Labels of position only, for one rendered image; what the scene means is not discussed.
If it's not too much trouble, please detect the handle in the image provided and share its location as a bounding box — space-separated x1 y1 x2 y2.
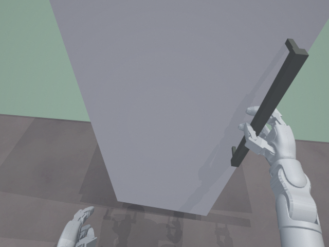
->
231 39 309 167

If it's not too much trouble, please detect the fridge door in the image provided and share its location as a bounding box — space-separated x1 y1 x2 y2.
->
49 0 329 216

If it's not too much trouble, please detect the right robot forearm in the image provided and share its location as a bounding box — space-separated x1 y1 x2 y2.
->
269 158 325 247

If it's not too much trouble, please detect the left robot hand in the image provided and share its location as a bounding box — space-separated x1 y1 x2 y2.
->
57 206 97 247

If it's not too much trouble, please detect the right robot hand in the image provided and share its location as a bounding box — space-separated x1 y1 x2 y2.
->
238 106 296 166

